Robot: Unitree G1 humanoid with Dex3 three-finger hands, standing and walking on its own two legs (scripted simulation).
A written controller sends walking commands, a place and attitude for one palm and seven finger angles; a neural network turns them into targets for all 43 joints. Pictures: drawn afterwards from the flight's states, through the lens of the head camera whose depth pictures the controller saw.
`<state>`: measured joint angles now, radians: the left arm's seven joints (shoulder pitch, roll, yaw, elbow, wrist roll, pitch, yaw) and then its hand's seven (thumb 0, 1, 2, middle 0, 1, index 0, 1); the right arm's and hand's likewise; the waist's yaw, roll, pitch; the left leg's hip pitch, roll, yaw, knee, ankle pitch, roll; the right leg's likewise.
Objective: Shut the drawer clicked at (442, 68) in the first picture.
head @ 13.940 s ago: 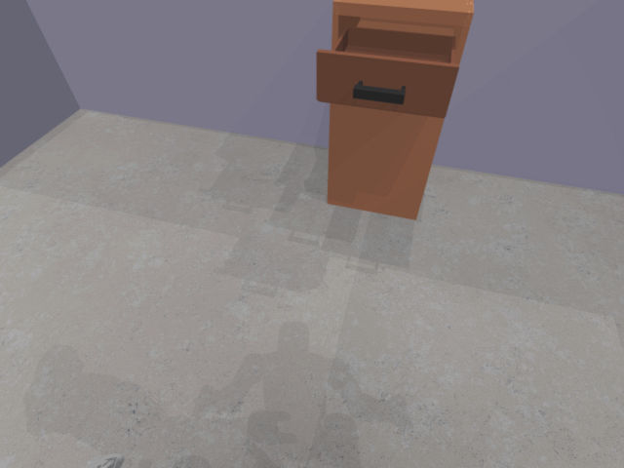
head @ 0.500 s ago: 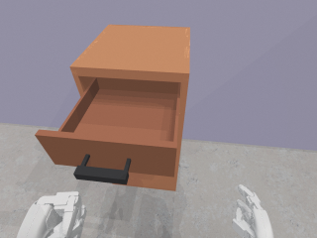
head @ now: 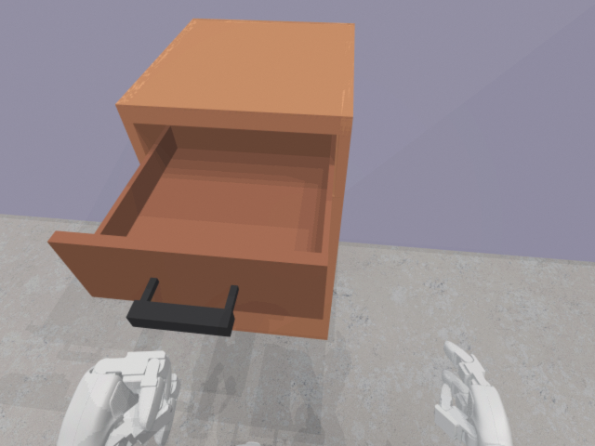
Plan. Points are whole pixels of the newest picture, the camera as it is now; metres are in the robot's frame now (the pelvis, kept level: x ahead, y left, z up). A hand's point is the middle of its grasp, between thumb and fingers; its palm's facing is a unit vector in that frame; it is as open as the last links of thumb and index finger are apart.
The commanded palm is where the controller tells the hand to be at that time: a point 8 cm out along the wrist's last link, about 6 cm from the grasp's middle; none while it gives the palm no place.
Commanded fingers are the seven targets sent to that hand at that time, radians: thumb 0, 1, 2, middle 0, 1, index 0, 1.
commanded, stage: bring the fist close to the handle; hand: left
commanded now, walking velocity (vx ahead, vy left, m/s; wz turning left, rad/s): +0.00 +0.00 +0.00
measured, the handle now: (187, 303) +0.30 +0.18 +0.04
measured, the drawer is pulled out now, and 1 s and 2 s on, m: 0.29 0.29 0.21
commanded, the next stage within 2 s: push the drawer shut in 1.00 s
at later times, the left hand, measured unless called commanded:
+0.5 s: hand (193, 385) +0.19 +0.14 +0.05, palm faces -0.05 -1.00 -0.04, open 3.3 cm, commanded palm +0.17 +0.20 +0.05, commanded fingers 0.00 0.90 0.90 -1.40 -1.60 -1.40 -1.60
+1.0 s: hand (198, 383) +0.19 +0.14 +0.04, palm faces -0.05 -1.00 -0.06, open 3.3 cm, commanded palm +0.18 +0.20 +0.04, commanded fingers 0.00 0.90 0.90 -1.40 -1.60 -1.40 -1.60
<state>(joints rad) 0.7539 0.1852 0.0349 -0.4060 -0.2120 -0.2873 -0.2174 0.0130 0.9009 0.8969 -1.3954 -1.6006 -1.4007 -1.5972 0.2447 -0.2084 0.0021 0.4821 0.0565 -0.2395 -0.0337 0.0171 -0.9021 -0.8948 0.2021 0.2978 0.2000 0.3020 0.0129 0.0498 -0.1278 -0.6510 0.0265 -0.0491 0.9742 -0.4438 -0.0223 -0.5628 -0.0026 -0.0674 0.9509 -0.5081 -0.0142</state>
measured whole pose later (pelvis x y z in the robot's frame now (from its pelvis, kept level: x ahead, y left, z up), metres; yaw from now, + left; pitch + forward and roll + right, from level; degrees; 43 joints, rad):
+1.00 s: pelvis +0.00 +0.00 -0.03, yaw -1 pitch +14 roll -1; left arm 0.59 0.19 0.01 -0.23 -0.17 -0.37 -0.12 0.01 0.90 0.90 -1.39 -1.60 -1.40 -1.60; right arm 0.25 -0.22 0.00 0.43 0.03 -0.07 -0.03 0.02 -0.90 -0.89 0.20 0.30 0.20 0.30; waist -0.03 0.04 -0.16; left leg -0.89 0.03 -0.05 1.15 -0.51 -0.03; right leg -0.80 0.00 -0.06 1.13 -0.58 -0.02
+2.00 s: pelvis -0.01 +0.01 -0.02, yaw -1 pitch +13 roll -2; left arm 0.07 0.21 0.02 0.14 -0.16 -0.31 -0.09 -0.01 0.81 0.92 -1.40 -1.60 -1.40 -1.60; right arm 0.24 -0.24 0.03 0.53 0.03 -0.08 -0.02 0.01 -0.90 -0.89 0.20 0.30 0.20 0.30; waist -0.05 0.03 -0.13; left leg -0.86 0.02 -0.04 1.09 -0.46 -0.01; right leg -0.78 -0.01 -0.05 1.07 -0.52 0.00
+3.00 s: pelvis -0.02 +0.01 -0.02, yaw -2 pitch +17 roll -1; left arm -0.54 0.26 0.18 0.78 -0.12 -0.39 -0.10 -0.02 0.85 0.94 -1.40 -1.60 -1.40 -1.60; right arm 0.31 -0.25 0.01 0.62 0.02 0.00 0.00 0.01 -0.91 -0.89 0.20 0.30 0.20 0.30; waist -0.09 0.03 -0.11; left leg -0.93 0.04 -0.03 1.08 -0.44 -0.02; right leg -0.87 0.01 -0.04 1.07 -0.50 -0.01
